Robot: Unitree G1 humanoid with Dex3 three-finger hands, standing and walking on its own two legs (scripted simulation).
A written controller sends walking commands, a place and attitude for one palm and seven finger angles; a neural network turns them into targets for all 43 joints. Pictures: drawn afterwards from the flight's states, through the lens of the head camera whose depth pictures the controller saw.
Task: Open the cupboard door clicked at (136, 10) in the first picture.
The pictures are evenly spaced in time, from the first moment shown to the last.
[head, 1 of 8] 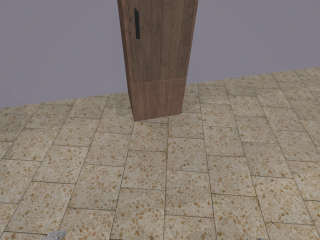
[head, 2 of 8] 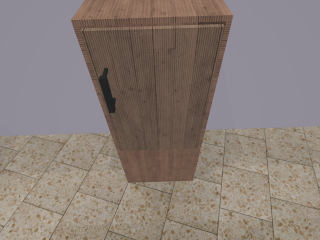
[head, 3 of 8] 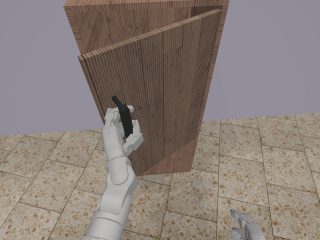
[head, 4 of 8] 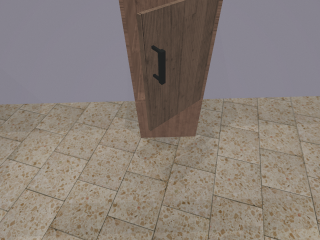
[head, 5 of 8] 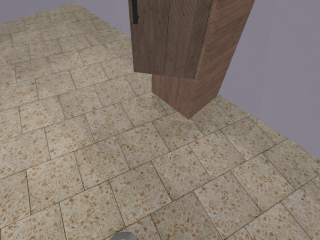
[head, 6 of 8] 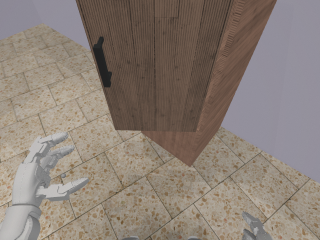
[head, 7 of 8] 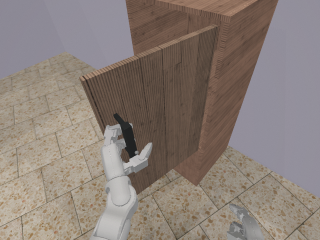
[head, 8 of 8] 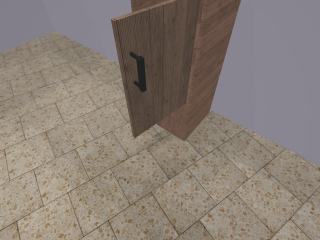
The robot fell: no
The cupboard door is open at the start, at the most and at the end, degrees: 0 80 80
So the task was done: yes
